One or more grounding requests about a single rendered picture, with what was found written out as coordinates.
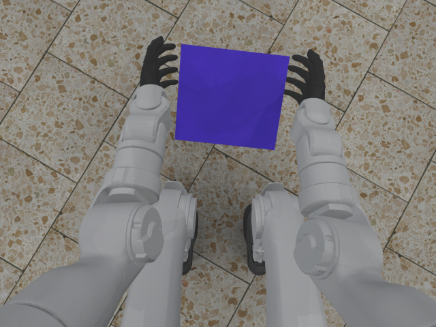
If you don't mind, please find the right robot shin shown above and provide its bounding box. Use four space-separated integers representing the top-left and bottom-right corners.
252 183 304 262

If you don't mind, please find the carton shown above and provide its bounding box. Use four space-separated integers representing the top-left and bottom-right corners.
175 44 290 150

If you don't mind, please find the left robot hand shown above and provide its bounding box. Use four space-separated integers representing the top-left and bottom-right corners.
140 36 178 88

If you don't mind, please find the left robot forearm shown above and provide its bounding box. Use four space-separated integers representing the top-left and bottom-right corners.
78 84 172 249

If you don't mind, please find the robot left thigh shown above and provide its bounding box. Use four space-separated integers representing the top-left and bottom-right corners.
120 189 197 327

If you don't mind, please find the left robot upper arm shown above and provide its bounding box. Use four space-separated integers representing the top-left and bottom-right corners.
0 202 164 327

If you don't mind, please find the right robot hand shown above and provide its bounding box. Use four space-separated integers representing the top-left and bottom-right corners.
284 49 326 105

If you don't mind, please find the right robot upper arm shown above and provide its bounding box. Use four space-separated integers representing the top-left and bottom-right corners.
293 215 436 327

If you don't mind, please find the right robot forearm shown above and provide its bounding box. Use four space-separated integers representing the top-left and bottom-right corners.
290 98 375 232

